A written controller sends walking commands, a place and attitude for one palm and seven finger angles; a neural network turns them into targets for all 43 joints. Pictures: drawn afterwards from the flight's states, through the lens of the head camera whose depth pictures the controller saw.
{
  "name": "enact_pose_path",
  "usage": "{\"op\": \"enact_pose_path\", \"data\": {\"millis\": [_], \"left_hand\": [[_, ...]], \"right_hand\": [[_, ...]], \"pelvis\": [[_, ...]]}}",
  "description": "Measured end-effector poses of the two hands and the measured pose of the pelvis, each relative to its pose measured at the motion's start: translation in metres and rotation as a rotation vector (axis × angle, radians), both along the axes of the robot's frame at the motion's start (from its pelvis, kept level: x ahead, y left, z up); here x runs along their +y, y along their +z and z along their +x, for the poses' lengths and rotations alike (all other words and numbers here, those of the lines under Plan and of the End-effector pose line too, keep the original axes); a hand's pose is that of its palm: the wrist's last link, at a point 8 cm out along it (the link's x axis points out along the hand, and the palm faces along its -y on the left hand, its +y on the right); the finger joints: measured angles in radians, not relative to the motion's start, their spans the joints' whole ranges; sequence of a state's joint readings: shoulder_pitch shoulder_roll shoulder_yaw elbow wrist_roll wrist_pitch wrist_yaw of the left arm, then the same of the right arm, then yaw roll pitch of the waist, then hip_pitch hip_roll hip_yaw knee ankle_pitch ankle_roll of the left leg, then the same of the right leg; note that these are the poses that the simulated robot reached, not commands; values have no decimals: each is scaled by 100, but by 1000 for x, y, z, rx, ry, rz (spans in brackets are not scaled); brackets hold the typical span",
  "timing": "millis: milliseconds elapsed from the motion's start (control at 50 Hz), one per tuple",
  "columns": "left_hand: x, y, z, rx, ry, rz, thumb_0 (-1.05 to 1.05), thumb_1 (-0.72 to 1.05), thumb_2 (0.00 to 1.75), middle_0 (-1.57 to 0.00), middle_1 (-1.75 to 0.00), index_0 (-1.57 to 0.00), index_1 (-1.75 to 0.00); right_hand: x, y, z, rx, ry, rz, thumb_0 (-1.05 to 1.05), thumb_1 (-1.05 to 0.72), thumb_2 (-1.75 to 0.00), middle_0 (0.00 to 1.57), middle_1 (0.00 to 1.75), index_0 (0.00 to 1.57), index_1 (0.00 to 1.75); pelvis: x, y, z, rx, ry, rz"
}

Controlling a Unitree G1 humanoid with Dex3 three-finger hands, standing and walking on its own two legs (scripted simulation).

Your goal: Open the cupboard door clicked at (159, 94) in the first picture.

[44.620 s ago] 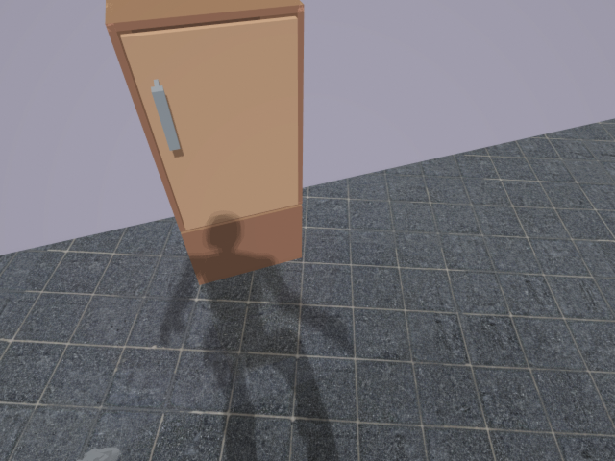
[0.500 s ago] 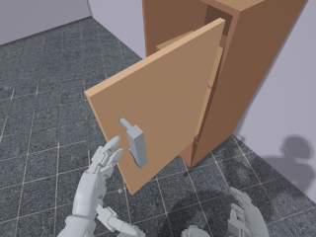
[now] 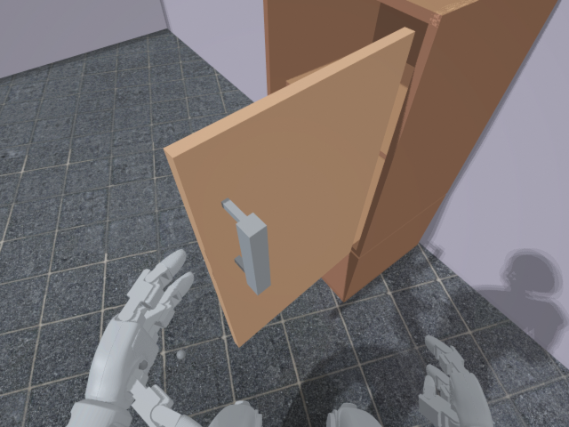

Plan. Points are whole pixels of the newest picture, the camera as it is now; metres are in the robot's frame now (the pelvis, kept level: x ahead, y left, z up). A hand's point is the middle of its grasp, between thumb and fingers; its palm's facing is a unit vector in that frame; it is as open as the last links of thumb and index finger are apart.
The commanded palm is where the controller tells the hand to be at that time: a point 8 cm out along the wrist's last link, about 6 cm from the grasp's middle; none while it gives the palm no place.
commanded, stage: draw the hand back to the body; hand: left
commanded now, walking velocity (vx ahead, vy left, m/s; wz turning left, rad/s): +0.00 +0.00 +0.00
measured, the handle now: (245, 248) +0.34 +0.08 +0.08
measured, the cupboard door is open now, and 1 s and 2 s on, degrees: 94 94 94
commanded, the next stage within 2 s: step back with the hand held close in 1.50 s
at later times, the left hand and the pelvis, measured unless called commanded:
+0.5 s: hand (103, 325) +0.20 +0.19 +0.14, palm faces +0.03 -0.98 -0.21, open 15.9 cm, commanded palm +0.17 +0.25 +0.17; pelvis +0.02 +0.02 +0.04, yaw -1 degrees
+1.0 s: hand out of the picture +0.23 +0.26 +0.22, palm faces +0.37 -0.84 -0.40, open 10.5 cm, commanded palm +0.18 +0.30 +0.24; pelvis +0.04 +0.02 +0.08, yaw -1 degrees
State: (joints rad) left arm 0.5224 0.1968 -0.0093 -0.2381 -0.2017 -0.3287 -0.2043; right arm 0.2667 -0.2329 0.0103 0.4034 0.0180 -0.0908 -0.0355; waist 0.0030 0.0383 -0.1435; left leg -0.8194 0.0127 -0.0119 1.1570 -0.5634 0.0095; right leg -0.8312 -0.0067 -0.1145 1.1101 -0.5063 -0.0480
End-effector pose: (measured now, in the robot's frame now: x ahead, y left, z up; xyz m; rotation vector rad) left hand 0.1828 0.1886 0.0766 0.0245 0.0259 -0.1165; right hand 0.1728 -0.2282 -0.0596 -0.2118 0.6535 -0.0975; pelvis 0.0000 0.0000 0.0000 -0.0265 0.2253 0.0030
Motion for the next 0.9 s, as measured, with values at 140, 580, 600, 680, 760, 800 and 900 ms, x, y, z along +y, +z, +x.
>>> {"op": "enact_pose_path", "data": {"millis": [140,580,600,680,760,800,900], "left_hand": [[18,27,3,-20,35,32,-1,-50,30,-16,-30,-16,-30],[66,91,-7,18,280,274,-1,-32,38,-16,-30,-17,-30],[69,94,-8,22,302,288,-1,-29,39,-16,-30,-17,-30],[79,105,-8,22,369,331,-1,-16,45,-17,-30,-17,-30],[89,118,-4,0,414,358,-1,-3,50,-18,-30,-18,-30],[93,125,-2,-17,431,369,-1,4,53,-18,-30,-18,-30],[100,144,2,-65,457,392,0,21,61,-19,-30,-19,-30]], "right_hand": [[14,13,-6,-8,-21,35,1,-90,-90,20,30,20,30],[29,56,15,-68,-16,10,1,-90,-90,20,30,20,30],[30,57,15,-63,-14,9,1,-90,-90,20,30,20,30],[33,61,17,-41,-1,5,1,-90,-90,20,30,20,30],[34,63,19,-26,12,3,1,-90,-90,20,30,20,30],[34,65,21,-23,17,4,1,-90,-90,20,30,20,30],[31,69,26,-23,22,8,1,-90,-90,20,30,20,30]], "pelvis": [[7,13,3,-36,-4,-5],[19,52,22,-151,-13,-6],[19,55,23,-159,-13,-5],[20,64,26,-192,-13,-1],[20,71,29,-222,-13,3],[20,75,30,-234,-14,5],[18,81,34,-258,-21,8]]}}
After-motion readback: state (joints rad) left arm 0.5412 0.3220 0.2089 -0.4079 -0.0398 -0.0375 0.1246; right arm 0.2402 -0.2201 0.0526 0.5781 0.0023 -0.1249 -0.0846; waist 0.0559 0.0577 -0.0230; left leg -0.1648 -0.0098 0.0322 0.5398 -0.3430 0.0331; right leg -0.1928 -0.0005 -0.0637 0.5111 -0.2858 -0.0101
